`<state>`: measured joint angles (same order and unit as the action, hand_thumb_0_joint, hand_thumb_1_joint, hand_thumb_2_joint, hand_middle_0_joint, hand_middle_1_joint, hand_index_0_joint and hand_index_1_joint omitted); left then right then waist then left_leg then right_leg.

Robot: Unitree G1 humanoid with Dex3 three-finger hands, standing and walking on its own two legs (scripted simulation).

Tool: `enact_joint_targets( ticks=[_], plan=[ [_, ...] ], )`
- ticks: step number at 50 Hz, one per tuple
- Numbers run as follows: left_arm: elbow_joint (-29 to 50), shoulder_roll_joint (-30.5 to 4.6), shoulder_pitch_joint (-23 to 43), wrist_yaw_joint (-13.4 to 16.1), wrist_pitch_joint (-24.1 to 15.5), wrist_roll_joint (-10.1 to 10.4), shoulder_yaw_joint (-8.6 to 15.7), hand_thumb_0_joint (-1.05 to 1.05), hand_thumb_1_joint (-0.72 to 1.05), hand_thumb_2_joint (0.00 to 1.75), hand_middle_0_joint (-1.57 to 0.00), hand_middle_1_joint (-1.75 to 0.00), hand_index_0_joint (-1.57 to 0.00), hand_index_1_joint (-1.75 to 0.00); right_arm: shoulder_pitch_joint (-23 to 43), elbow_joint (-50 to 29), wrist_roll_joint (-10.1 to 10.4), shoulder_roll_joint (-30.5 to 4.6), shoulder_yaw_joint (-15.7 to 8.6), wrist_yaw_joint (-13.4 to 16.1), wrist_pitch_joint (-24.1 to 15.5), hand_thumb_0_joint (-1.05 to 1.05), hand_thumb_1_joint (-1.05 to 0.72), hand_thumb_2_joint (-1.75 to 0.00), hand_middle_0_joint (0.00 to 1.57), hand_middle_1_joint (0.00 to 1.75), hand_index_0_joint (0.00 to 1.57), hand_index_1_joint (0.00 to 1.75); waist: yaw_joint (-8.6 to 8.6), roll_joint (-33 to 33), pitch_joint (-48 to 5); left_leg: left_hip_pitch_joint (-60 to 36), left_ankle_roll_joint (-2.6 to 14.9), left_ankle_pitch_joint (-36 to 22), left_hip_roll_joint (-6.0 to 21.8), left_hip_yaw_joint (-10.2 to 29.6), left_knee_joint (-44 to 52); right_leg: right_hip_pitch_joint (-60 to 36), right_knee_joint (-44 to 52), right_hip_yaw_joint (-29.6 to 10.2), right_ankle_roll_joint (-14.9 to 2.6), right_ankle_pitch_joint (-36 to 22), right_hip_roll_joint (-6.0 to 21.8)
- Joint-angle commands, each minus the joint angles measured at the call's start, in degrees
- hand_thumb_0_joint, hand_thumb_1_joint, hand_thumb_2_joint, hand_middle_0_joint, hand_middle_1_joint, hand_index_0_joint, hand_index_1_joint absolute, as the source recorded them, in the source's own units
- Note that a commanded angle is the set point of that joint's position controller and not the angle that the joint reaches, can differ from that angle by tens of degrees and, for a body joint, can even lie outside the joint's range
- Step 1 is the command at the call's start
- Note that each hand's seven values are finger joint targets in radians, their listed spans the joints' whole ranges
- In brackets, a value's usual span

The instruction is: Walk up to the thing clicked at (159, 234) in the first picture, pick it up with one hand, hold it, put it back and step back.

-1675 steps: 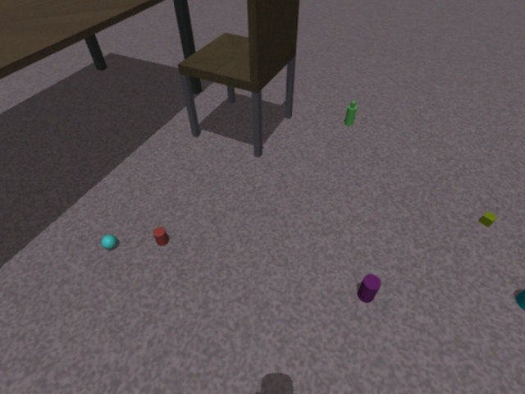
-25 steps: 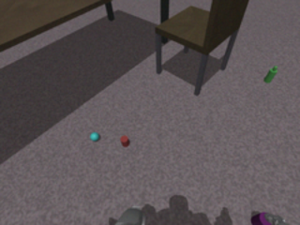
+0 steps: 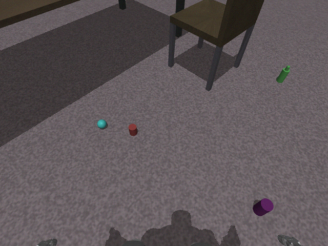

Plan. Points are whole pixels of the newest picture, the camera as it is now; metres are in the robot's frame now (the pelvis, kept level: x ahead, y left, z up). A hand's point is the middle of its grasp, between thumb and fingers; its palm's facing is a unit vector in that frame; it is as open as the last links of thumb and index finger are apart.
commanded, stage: step back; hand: left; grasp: from above
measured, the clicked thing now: (133, 129) +0.91 +0.26 -0.72
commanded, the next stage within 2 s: stand in 1.32 s
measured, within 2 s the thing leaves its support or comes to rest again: neither
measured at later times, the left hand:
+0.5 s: hand out of the picture -0.10 +0.27 -0.14, palm faces +0.10 -0.90 -0.43, open 7.4 cm
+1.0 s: hand out of the picture -0.12 +0.27 -0.15, palm faces +0.08 -0.93 -0.35, open 7.4 cm
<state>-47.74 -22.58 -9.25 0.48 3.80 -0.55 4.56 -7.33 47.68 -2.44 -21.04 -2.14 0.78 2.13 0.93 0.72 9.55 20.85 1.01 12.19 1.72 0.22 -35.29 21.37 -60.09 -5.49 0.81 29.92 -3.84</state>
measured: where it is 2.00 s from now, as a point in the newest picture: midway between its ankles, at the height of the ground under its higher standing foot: outside the picture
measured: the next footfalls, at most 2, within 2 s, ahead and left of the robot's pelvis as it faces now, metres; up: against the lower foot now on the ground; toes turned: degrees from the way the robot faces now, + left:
right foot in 0.08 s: -0.07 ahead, -0.12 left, +0.00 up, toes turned +3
left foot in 0.42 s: -0.11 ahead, +0.12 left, +0.00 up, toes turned +4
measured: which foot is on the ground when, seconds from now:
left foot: down 0.00-0.12, up 0.14-0.40, down 0.42-1.00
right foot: up 0.00-0.06, down 0.08-1.00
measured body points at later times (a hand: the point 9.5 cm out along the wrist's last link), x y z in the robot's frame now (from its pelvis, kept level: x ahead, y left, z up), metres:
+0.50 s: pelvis -0.15 -0.02 +0.00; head -0.13 -0.02 +0.45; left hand -0.11 +0.32 -0.11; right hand -0.07 -0.32 -0.13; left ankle -0.17 +0.11 -0.73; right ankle -0.08 -0.13 -0.71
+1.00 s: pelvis -0.15 +0.00 +0.00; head -0.14 +0.01 +0.45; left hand -0.13 +0.32 -0.13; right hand -0.06 -0.31 -0.12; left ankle -0.15 +0.12 -0.72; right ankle -0.12 -0.13 -0.71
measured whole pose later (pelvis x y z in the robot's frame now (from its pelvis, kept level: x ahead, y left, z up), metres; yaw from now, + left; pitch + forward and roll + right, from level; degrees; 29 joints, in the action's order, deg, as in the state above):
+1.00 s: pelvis -0.15 +0.00 +0.00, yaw +4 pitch -2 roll +0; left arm -58.9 -21.6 -12.4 -0.9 0.2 -1.0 3.0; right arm -11.5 58.7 -2.9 -20.7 -3.3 -0.8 -0.4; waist 1.0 1.0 2.9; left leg 14.5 1.0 17.4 -0.3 -0.5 -33.7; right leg 18.5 -41.0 -1.2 -0.8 24.3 1.1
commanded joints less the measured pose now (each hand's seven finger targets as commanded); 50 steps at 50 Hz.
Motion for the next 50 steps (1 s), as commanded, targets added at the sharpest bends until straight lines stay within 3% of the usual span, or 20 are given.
enact_joint_targets(
  ticks=[1, 4, 5, 6, 7, 10, 16, 20, 21, 23, 24, 26, 31, 32, 34, 35, 43, 44, 46, 50],
  plan=[
    [2.7, -9.1, -3.4, 0.5, -2.5, -0.4, 2.5, 0.0, 0.9, 0.9, -0.2, -0.3, -0.2, -0.3, -0.9, -4.0, 0.5, -16.1, -4.6, 0.6, -0.3, 0.0, -0.9, -0.9, 0.2, 0.3, 0.2, 0.3, -1.28, -13.2, -14.1, -13.9, 11.79, -15.8, 12.2, 12.8, 6.8, -2.0, 20.6, 4.2, -0.26, -2.1, 2.5],
    [-1.0, -11.2, -8.3, 0.7, -3.2, -1.6, 3.1, 0.0, 0.9, 0.9, -0.2, -0.3, -0.2, -0.3, 1.4, -4.6, 1.6, -14.1, -3.7, 0.1, 0.8, 0.0, -0.9, -0.9, 0.2, 0.3, 0.2, 0.3, 0.65, -8.3, -14.9, -0.5, 5.11, -4.5, 6.7, 8.5, 0.3, -15.0, 36.7, 1.8, -3.01, -14.8, 4.6],
    [0.1, -17.1, -7.9, 0.7, -3.3, -2.4, 4.9, 0.0, 0.9, 0.9, -0.2, -0.3, -0.2, -0.3, 1.6, -6.0, 2.1, -10.5, -2.7, 0.1, 0.5, 0.0, -0.9, -0.9, 0.2, 0.3, 0.2, 0.3, 1.49, 7.5, -12.4, 12.8, 0.87, 9.2, -3.5, 5.5, -10.3, -16.1, 38.2, -16.0, -7.34, -15.6, 16.5],
    [2.2, -23.0, -3.8, 0.9, -3.0, -2.4, 5.9, 0.0, 0.9, 0.9, -0.2, -0.3, -0.2, -0.3, 4.5, -6.5, 1.8, -11.2, -3.6, 1.3, 0.8, 0.0, -0.9, -0.9, 0.2, 0.3, 0.2, 0.3, 4.64, 16.1, -8.3, 10.5, -1.38, 23.6, -6.6, 7.8, -24.5, 1.0, 44.2, -29.3, -17.93, -15.3, 29.5],
    [3.3, -20.9, -1.9, 1.1, -3.4, -2.0, 5.3, 0.0, 0.9, 0.9, -0.2, -0.3, -0.2, -0.3, 4.5, -5.7, 2.0, -13.2, -4.4, 1.3, 1.0, 0.0, -0.9, -0.9, 0.2, 0.3, 0.2, 0.3, 2.89, 10.6, -5.0, 8.0, -1.77, 22.2, -5.4, 13.4, -32.0, 6.6, 44.8, -28.4, -18.62, -15.7, 29.8],
    [4.4, -14.4, 4.5, 1.7, -3.9, -2.2, 3.7, 0.0, 0.9, 0.9, -0.2, -0.3, -0.2, -0.3, -1.0, -2.8, 2.2, -12.1, -3.6, 1.2, 0.6, 0.0, -0.9, -0.9, 0.2, 0.3, 0.2, 0.3, -1.72, 4.5, -6.6, 7.7, -1.76, 14.9, -8.3, 10.3, -37.5, -0.1, 34.0, -7.3, -12.33, -34.5, 18.2],
    [2.3, -14.3, -4.4, 1.5, -4.3, -2.5, 4.0, 0.0, 0.9, 0.9, -0.2, -0.3, -0.2, -0.3, 1.3, -2.4, 0.7, -11.6, -3.5, 0.1, -0.5, 0.0, -0.9, -0.9, 0.2, 0.3, 0.2, 0.3, 4.32, 9.1, -9.1, 9.2, -2.32, 18.7, -3.9, 4.0, -14.6, -14.8, 36.5, -10.2, -11.97, -7.1, 18.1],
    [2.5, -15.6, 0.6, 0.8, -3.6, -1.7, 3.7, 0.0, 0.9, 0.9, -0.2, -0.3, -0.2, -0.3, -7.6, 2.8, 0.8, -11.6, -4.3, -0.8, -1.6, 0.0, -0.9, -0.9, 0.2, 0.3, 0.2, 0.3, -0.83, 10.0, -11.0, -11.3, 0.41, 10.9, -3.2, -1.5, 10.6, -3.9, 35.2, -7.1, -9.36, -2.1, 18.0],
    [2.0, -12.3, -1.7, 0.5, -3.4, -1.8, 2.3, 0.0, 0.9, 0.9, -0.2, -0.3, -0.2, -0.3, -8.4, 4.3, 0.5, -11.9, -4.8, -0.6, -2.1, 0.0, -0.9, -0.9, 0.2, 0.3, 0.2, 0.3, -0.76, 3.9, -11.7, -17.1, 1.0, 9.3, -3.0, 1.4, 14.9, 0.3, 29.1, -3.5, -7.19, -1.1, 14.8],
    [1.2, -10.0, 1.2, 0.4, -3.7, -0.5, 1.7, 0.0, 0.9, 0.9, -0.2, -0.3, -0.2, -0.3, -3.1, 2.3, -0.4, -20.0, -5.6, -0.6, -2.8, 0.0, -0.9, -0.9, 0.2, 0.3, 0.2, 0.3, -1.95, -12.6, -8.3, -7.4, 11.7, 38.9, 18.3, 33.4, 24.3, 10.8, 13.0, 6.0, -1.27, 3.8, 5.2],
    [0.4, -13.7, 3.6, 0.3, -4.1, -1.0, 2.8, 0.0, 0.9, 0.9, -0.2, -0.3, -0.2, -0.3, -0.2, 1.6, 0.2, -19.4, -5.5, -0.9, -3.2, 0.0, -0.9, -0.9, 0.2, 0.3, 0.2, 0.3, -1.73, -7.9, -3.1, 3.4, 13.37, 39.4, 18.8, 32.1, 25.2, 4.5, 8.5, 1.0, -1.34, 2.6, 7.0],
    [-1.4, -10.4, 0.8, -0.8, -4.4, 0.0, 2.0, 0.0, 0.9, 0.9, -0.2, -0.3, -0.2, -0.3, 2.4, 2.0, -0.3, -13.5, -3.3, -0.4, -4.2, 0.0, -0.9, -0.9, 0.2, 0.3, 0.2, 0.3, 0.47, -4.3, -3.6, -2.8, 8.68, 21.4, 10.9, 18.9, 20.2, 4.1, 10.5, 0.6, -1.83, -5.1, 5.8],
    [-5.6, -8.9, -3.8, -0.8, -5.9, -0.9, 2.0, 0.0, 0.9, 0.9, -0.2, -0.3, -0.2, -0.3, 2.3, 2.9, 0.1, -13.1, -3.6, -1.3, -2.7, 0.0, -0.9, -0.9, 0.2, 0.3, 0.2, 0.3, 1.3, -9.0, -5.8, 2.9, 5.27, 24.0, 7.4, 9.9, 13.3, -14.8, 33.6, 7.7, -2.12, -10.4, 2.3],
    [-6.3, -9.6, -4.7, -0.4, -6.3, -1.3, 2.3, 0.0, 0.9, 0.9, -0.2, -0.3, -0.2, -0.3, 1.1, 3.1, 0.5, -10.9, -3.0, -1.2, -2.4, 0.0, -0.9, -0.9, 0.2, 0.3, 0.2, 0.3, 1.71, -5.1, -6.4, 5.9, 3.56, 23.7, 5.6, 8.1, 8.4, -19.3, 36.7, 4.4, -2.58, -10.7, 3.0],
    [-6.2, -16.7, -4.7, 0.0, -6.8, -1.9, 3.5, 0.0, 0.9, 0.9, -0.2, -0.3, -0.2, -0.3, 0.5, 3.2, 0.7, -9.9, -2.9, -0.9, -2.0, 0.0, -0.9, -0.9, 0.2, 0.3, 0.2, 0.3, 2.11, 7.9, -3.9, 8.8, 0.04, 22.6, -3.0, 3.6, -10.4, -8.0, 50.4, -25.1, -10.27, 23.1, 21.1],
    [-4.6, -17.5, -1.0, 0.0, -7.0, -2.0, 3.7, 0.0, 0.9, 0.9, -0.2, -0.3, -0.2, -0.3, -1.0, 4.1, 0.5, -12.2, -3.7, -0.9, -1.9, 0.0, -0.9, -0.9, 0.2, 0.3, 0.2, 0.3, 0.72, 5.7, -1.0, 7.0, -0.59, 19.6, -1.1, 5.6, -15.4, -2.3, 51.9, -28.6, -13.61, 26.8, 25.1],
    [-4.2, -12.5, 3.2, -0.6, -6.2, -1.5, 1.8, 0.0, 0.9, 0.9, -0.2, -0.3, -0.2, -0.3, -7.5, 8.0, 0.1, -10.1, -4.2, -1.6, -3.6, 0.0, -0.9, -0.9, 0.2, 0.3, 0.2, 0.3, -2.41, 5.9, -8.3, -12.7, 0.07, 8.6, -2.3, -0.9, 7.1, 2.7, 39.3, -4.5, -7.48, 3.0, 14.2],
    [-4.3, -10.5, 1.9, -0.7, -5.8, -1.4, 0.9, 0.0, 0.9, 0.9, -0.2, -0.3, -0.2, -0.3, -7.5, 8.1, -0.2, -10.9, -4.6, -1.2, -3.9, 0.0, -0.9, -0.9, 0.2, 0.3, 0.2, 0.3, -2.59, 1.5, -8.1, -16.0, 0.62, 9.6, -0.5, 2.8, 10.9, 6.6, 34.5, -1.7, -6.19, 2.2, 11.9],
    [-5.0, -8.8, 2.7, -0.7, -5.4, -0.2, 0.4, 0.0, 0.9, 0.9, -0.2, -0.3, -0.2, -0.3, -2.9, 6.5, -0.3, -16.4, -5.0, -0.8, -4.4, 0.0, -0.9, -0.9, 0.2, 0.3, 0.2, 0.3, -1.82, -9.4, -6.0, -5.7, 8.37, 33.1, 16.3, 27.5, 24.2, 6.1, 18.7, 5.7, -1.97, -1.0, 4.2],
    [-6.8, -9.0, 0.6, -0.7, -6.3, 0.0, 0.5, 0.0, 0.9, 0.9, -0.2, -0.3, -0.2, -0.3, 0.7, 6.5, -0.4, -13.9, -4.1, -0.6, -5.2, 0.0, -0.9, -0.9, 0.2, 0.3, 0.2, 0.3, -0.49, -9.1, -6.4, -9.2, 7.6, 7.5, 11.9, 15.9, 16.9, 1.5, 21.6, 3.5, -2.28, -4.2, 6.1]
  ],
)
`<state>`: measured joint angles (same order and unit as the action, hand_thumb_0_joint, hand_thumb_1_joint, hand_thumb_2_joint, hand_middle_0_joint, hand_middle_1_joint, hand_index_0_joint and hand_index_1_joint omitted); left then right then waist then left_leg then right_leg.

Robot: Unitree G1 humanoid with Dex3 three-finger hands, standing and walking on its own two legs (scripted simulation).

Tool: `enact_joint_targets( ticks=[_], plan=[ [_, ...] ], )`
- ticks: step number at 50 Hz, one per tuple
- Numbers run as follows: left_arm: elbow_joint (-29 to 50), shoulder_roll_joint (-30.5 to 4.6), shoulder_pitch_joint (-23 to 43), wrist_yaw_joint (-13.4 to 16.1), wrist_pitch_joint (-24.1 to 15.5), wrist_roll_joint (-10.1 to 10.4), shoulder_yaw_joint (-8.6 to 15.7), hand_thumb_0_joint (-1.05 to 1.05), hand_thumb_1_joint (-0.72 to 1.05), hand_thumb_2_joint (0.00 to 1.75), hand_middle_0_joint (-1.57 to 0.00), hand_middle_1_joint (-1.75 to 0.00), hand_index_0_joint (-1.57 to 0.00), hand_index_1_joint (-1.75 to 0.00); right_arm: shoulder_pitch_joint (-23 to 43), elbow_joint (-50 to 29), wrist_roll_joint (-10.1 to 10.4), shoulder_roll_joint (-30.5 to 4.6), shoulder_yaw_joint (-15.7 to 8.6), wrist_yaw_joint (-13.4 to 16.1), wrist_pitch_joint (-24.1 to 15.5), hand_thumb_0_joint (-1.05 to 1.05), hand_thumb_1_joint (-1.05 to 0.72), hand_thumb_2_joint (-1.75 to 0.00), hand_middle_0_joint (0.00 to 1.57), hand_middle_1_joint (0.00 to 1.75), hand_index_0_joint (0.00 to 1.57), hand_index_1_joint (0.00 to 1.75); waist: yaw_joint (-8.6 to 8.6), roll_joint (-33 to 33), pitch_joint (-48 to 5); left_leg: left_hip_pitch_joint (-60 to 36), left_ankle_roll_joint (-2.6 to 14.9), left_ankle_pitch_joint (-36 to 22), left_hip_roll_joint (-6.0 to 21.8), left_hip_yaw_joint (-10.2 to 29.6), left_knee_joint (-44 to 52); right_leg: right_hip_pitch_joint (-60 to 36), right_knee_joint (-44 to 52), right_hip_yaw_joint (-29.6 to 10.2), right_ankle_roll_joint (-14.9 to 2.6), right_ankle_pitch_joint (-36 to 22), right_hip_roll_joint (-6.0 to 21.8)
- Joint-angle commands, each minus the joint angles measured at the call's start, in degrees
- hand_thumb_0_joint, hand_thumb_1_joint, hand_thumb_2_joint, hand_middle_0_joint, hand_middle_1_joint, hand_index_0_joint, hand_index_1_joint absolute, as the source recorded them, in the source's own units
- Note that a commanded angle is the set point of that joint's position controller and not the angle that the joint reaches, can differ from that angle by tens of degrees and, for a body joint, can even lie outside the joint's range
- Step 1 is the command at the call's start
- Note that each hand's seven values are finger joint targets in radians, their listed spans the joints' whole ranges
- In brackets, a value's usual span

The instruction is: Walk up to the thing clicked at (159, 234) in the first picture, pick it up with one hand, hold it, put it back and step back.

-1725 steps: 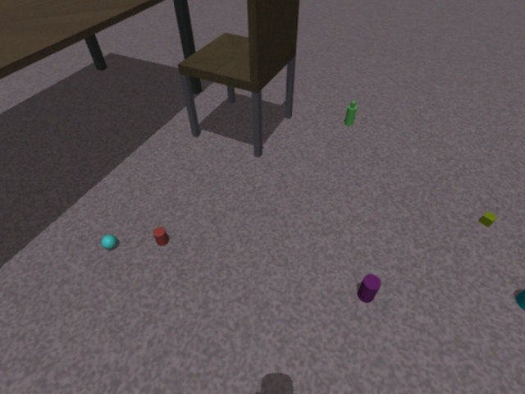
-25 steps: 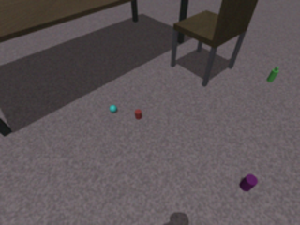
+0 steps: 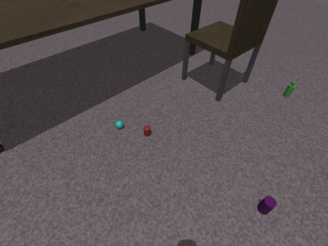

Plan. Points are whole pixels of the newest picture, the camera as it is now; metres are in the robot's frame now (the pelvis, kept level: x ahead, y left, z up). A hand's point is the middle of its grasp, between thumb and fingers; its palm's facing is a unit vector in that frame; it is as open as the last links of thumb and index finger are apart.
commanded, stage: step back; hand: left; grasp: from above
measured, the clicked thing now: (147, 130) +1.08 +0.18 -0.73
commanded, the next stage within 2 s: stand in 0.32 s
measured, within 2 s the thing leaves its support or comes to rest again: neither
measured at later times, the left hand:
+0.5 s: hand out of the picture +0.16 +0.24 -0.14, palm faces -0.02 -0.94 -0.34, open 7.3 cm
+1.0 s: hand out of the picture +0.07 +0.24 -0.14, palm faces -0.01 -0.94 -0.35, open 7.3 cm
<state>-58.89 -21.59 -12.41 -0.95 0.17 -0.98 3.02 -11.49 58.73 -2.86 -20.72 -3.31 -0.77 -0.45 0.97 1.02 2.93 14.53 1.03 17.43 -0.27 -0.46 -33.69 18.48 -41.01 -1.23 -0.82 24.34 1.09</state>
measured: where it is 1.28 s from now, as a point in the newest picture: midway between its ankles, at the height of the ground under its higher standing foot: outside the picture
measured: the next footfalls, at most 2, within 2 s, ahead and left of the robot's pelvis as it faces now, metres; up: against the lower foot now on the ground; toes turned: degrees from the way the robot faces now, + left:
none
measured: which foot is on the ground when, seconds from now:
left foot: down 0.00-1.00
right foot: down 0.00-1.00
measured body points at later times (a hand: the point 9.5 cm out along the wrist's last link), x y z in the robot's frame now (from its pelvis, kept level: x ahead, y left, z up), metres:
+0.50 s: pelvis +0.04 +0.00 +0.01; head +0.06 +0.00 +0.46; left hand +0.16 +0.29 -0.11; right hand +0.14 -0.30 -0.11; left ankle +0.01 +0.12 -0.73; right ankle +0.03 -0.13 -0.73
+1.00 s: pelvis +0.01 -0.01 +0.02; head +0.03 -0.02 +0.47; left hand +0.08 +0.29 -0.11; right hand +0.10 -0.31 -0.12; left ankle +0.01 +0.12 -0.73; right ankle +0.03 -0.13 -0.73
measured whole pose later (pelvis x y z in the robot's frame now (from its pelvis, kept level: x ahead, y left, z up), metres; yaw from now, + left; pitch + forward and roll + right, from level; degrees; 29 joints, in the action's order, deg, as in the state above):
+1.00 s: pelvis +0.01 -0.01 +0.02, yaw +0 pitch -3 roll +0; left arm -66.9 -19.9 -6.1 -0.5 -0.6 -0.6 0.4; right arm -4.9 65.6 -0.8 -19.8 -0.4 -0.6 -0.4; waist 0.5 -0.9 3.8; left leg 5.0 -1.0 10.1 1.0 -0.2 -17.6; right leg 7.1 -18.2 1.2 0.0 8.6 0.4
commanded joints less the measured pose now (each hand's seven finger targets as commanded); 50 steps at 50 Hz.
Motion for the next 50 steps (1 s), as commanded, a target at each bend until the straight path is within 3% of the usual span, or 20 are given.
enact_joint_targets(
  ticks=[1, 2, 3, 4, 5, 6, 7, 9, 12, 15, 16, 22, 24, 26, 33, 37, 46, 50],
  plan=[
    [3.6, -9.9, 3.0, 0.9, -2.9, 0.5, 2.1, 0.0, 0.9, 0.9, -0.2, -0.3, -0.2, -0.3, 5.3, -4.3, 0.2, -14.1, -2.8, 0.9, -2.4, 0.0, -0.9, -0.9, 0.2, 0.3, 0.2, 0.3, -0.24, -11.0, -1.1, -2.7, 6.77, -4.9, 12.6, 13.3, 13.0, 0.5, 6.6, 0.7, -0.41, -0.8, 0.7],
    [2.8, -8.6, 1.9, 1.1, -3.3, 0.5, 1.7, 0.0, 0.9, 0.9, -0.2, -0.3, -0.2, -0.3, 6.2, -4.2, 0.8, -13.8, -2.6, 0.8, -2.0, 0.0, -0.9, -0.9, 0.2, 0.3, 0.2, 0.3, 0.74, -11.8, -2.6, -3.6, 5.78, -13.8, 11.9, 10.3, 9.4, -4.2, 15.3, 2.4, -0.56, -6.4, -0.1],
    [2.2, -9.1, 1.9, 1.5, -3.7, 0.2, 1.9, 0.0, 0.9, 0.9, -0.2, -0.3, -0.2, -0.3, 6.1, -4.1, 1.5, -12.4, -2.1, 0.8, -1.6, 0.0, -0.9, -0.9, 0.2, 0.3, 0.2, 0.3, 0.99, -10.1, -3.9, -2.3, 3.71, -22.8, 10.3, 7.6, 6.2, -9.6, 18.3, 1.3, -0.46, -15.1, 0.0],
    [2.0, -10.6, 1.7, 1.9, -3.9, 0.1, 2.3, 0.0, 0.9, 0.9, -0.2, -0.3, -0.2, -0.3, 5.2, -4.2, 2.2, -11.2, -1.7, 1.0, -1.5, 0.0, -0.9, -0.9, 0.2, 0.3, 0.2, 0.3, 0.87, -7.1, -6.0, 0.1, 1.8, -24.9, 8.3, 5.7, 3.2, -15.0, 16.5, -1.8, -1.39, -24.3, 1.6],
    [2.0, -13.1, 1.5, 2.1, -4.0, 0.2, 2.5, 0.0, 0.9, 0.9, -0.2, -0.3, -0.2, -0.3, 4.9, -4.5, 2.6, -10.5, -1.5, 1.1, -1.4, 0.0, -0.9, -0.9, 0.2, 0.3, 0.2, 0.3, 0.43, -2.8, -7.8, 1.9, 0.43, -17.7, 5.7, 4.3, 1.9, -16.1, 14.9, -7.1, -3.06, -27.2, 5.5],
    [2.1, -15.1, 3.0, 1.9, -3.9, 0.2, 2.8, 0.0, 0.9, 0.9, -0.2, -0.3, -0.2, -0.3, 3.8, -4.1, 2.6, -10.1, -1.5, 1.3, -1.3, 0.0, -0.9, -0.9, 0.2, 0.3, 0.2, 0.3, -0.55, 0.8, -7.9, 1.4, -0.14, -9.7, 4.1, 3.2, 0.9, -14.9, 14.1, -10.8, -5.52, -26.0, 9.4],
    [2.9, -14.9, 4.5, 1.9, -3.8, 0.2, 2.4, 0.0, 0.9, 0.9, -0.2, -0.3, -0.2, -0.3, 3.8, -3.3, 2.0, -10.4, -1.5, 1.4, -1.3, 0.0, -0.9, -0.9, 0.2, 0.3, 0.2, 0.3, -0.9, 1.3, -7.1, 0.1, -0.11, -7.5, 4.3, 3.1, 1.7, -12.6, 14.1, -12.0, -6.32, -26.3, 11.0],
    [3.6, -13.0, 7.6, 2.0, -3.5, 0.5, 1.7, 0.0, 0.9, 0.9, -0.2, -0.3, -0.2, -0.3, 3.6, -2.3, 1.7, -11.3, -1.8, 1.4, -1.7, 0.0, -0.9, -0.9, 0.2, 0.3, 0.2, 0.3, -1.57, 0.8, -6.9, -2.9, 1.08, -13.5, 5.7, 4.0, 5.2, -10.5, 12.4, -7.6, -4.67, -29.3, 8.7],
    [2.4, -11.5, 7.8, 2.1, -3.3, 0.5, 1.3, 0.0, 0.9, 0.9, -0.2, -0.3, -0.2, -0.3, 5.5, -1.7, 2.1, -11.6, -1.7, 1.3, -1.9, 0.0, -0.9, -0.9, 0.2, 0.3, 0.2, 0.3, -0.56, 1.1, -6.5, -4.8, 2.61, -23.4, 7.5, 4.7, 5.5, -10.4, 10.9, -3.2, -2.24, -31.8, 5.1],
    [2.1, -11.8, 8.4, 2.2, -3.1, 0.5, 1.3, 0.0, 0.9, 0.9, -0.2, -0.3, -0.2, -0.3, 6.4, -1.1, 2.2, -11.5, -1.9, 1.5, -1.6, 0.0, -0.9, -0.9, 0.2, 0.3, 0.2, 0.3, -0.65, 0.4, -6.6, -4.6, 2.08, -22.1, 6.9, 3.6, 5.5, -11.4, 11.1, -3.4, -2.61, -31.6, 5.5],
    [1.0, -10.0, 8.9, 1.9, -2.6, 1.2, 0.0, 0.0, 0.9, 0.9, -0.2, -0.3, -0.2, -0.3, 6.8, -0.8, 2.7, -11.4, -0.7, 1.5, -1.8, 0.0, -0.9, -0.9, 0.2, 0.3, 0.2, 0.3, -0.78, 0.8, -5.4, -5.4, 1.78, -23.8, 7.6, 6.4, 9.4, -11.1, 13.9, -4.1, -1.47, -32.9, 5.7],
    [0.0, -10.3, 10.7, 2.1, -2.3, 0.9, 0.0, 0.0, 0.9, 0.9, -0.2, -0.3, -0.2, -0.3, 8.2, 0.4, 2.7, -11.6, -0.4, 1.7, -1.9, 0.0, -0.9, -0.9, 0.2, 0.3, 0.2, 0.3, -1.01, -1.6, -8.7, -10.9, 0.51, -34.7, 8.2, 5.0, 11.5, -16.3, 16.1, -2.6, -0.78, -37.7, 5.7],
    [-0.6, -10.1, 10.6, 2.0, -2.3, 0.9, -0.2, 0.0, 0.9, 0.9, -0.2, -0.3, -0.2, -0.3, 9.7, 0.5, 2.9, -10.8, -0.1, 1.6, -1.9, 0.0, -0.9, -0.9, 0.2, 0.3, 0.2, 0.3, -0.64, -1.9, -9.3, -13.1, 0.29, -33.0, 8.1, 4.7, 12.1, -16.0, 18.0, -2.7, -0.66, -37.4, 6.0],
    [-0.9, -10.0, 11.9, 1.9, -2.1, 0.8, -0.4, 0.0, 0.9, 0.9, -0.2, -0.3, -0.2, -0.3, 10.1, 0.8, 2.8, -10.6, 0.1, 1.6, -1.8, 0.0, -0.9, -0.9, 0.2, 0.3, 0.2, 0.3, -1.01, -1.8, -7.4, -11.2, -0.01, -26.8, 7.8, 4.5, 14.8, -15.9, 20.0, -3.0, -0.18, -32.7, 5.8],
    [-2.4, -10.1, 12.4, 1.5, -2.2, 0.5, -0.4, 0.0, 0.9, 0.9, -0.2, -0.3, -0.2, -0.3, 11.9, 1.8, 2.6, -10.8, 0.4, 1.2, -1.7, 0.0, -0.9, -0.9, 0.2, 0.3, 0.2, 0.3, -0.79, -2.5, -5.7, -10.0, -0.3, -16.7, 7.9, 4.8, 18.3, -15.5, 23.8, -3.6, 0.04, -25.3, 6.2],
    [-3.0, -10.1, 12.3, 1.3, -2.4, 0.4, -0.5, 0.0, 0.9, 0.9, -0.2, -0.3, -0.2, -0.3, 11.5, 2.3, 2.5, -11.0, 0.5, 1.1, -1.8, 0.0, -0.9, -0.9, 0.2, 0.3, 0.2, 0.3, -1.03, -2.0, -5.8, -10.5, -0.38, -15.9, 8.1, 5.0, 18.9, -15.2, 24.6, -3.7, 0.02, -24.5, 6.4],
    [-4.0, -10.2, 10.3, 1.2, -2.3, 0.4, -0.7, 0.0, 0.9, 0.9, -0.2, -0.3, -0.2, -0.3, 10.2, 3.2, 2.2, -11.1, 0.6, 0.8, -1.6, 0.0, -0.9, -0.9, 0.2, 0.3, 0.2, 0.3, -0.81, -1.2, -3.4, -8.6, -0.28, -7.3, 7.7, 5.4, 20.0, -11.6, 26.6, -4.2, 0.0, -16.7, 6.2],
    [-3.9, -10.7, 10.0, 1.2, -2.6, 0.5, -0.7, 0.0, 0.9, 0.9, -0.2, -0.3, -0.2, -0.3, 8.9, 3.3, 2.2, -10.8, 0.8, 0.7, -1.7, 0.0, -0.9, -0.9, 0.2, 0.3, 0.2, 0.3, -1.06, -0.4, -4.5, -8.9, -0.12, -9.8, 8.0, 5.6, 19.7, -12.4, 25.9, -4.4, -0.18, -19.1, 6.4]
  ],
)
